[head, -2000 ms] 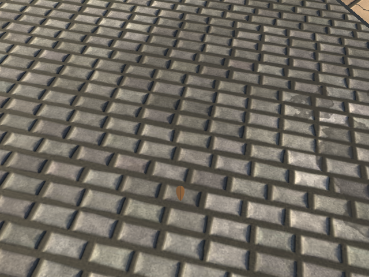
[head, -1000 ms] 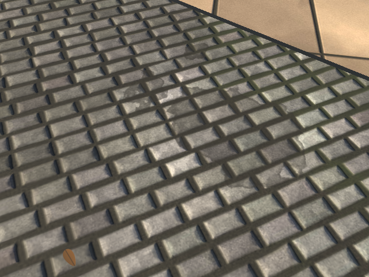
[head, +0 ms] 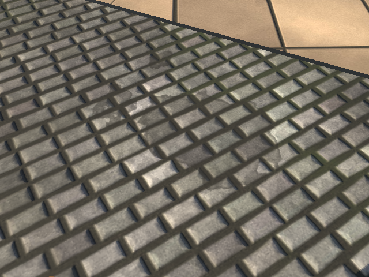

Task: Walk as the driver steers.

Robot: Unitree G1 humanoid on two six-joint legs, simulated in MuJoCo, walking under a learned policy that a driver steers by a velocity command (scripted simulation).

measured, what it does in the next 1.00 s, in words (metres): walks ahead: left foot, then right foot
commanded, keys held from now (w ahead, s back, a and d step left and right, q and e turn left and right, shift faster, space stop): q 0.36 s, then w+q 0.06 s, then w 0.06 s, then w+e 0.52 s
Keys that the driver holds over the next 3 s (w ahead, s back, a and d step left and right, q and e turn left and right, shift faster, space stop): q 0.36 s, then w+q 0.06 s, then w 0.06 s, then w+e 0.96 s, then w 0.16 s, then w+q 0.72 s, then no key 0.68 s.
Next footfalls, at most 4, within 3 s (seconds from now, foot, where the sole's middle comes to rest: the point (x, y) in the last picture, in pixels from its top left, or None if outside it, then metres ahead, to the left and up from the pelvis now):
0.22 left None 0.03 0.14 -0.76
0.78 right None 0.16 -0.05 -0.76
1.22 left None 0.46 0.20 -0.76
1.70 right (227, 221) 0.69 -0.12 -0.76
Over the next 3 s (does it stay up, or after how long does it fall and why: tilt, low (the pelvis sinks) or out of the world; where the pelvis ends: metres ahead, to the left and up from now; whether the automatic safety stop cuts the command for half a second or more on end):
stays up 1.10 0.03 0.00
